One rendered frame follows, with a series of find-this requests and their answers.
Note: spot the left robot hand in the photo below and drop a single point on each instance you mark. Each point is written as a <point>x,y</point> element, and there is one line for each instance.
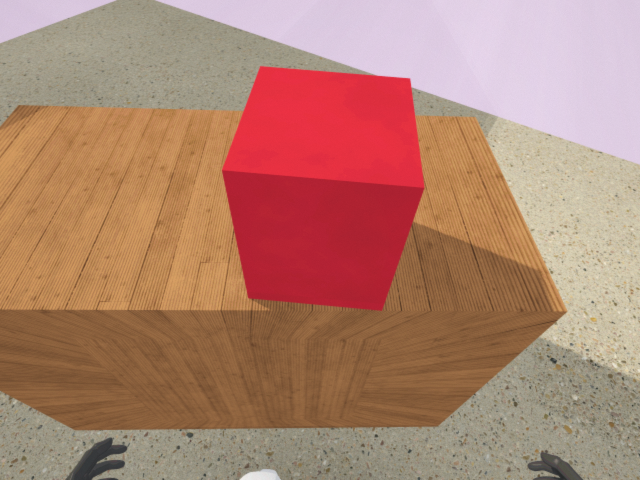
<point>87,468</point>

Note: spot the pedestal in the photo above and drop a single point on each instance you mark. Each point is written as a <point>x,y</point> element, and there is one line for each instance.
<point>123,304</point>

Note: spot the right robot hand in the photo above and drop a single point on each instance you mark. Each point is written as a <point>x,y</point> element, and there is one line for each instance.
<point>554,465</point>

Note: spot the carton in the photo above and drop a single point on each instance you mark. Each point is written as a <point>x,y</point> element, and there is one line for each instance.
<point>323,179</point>

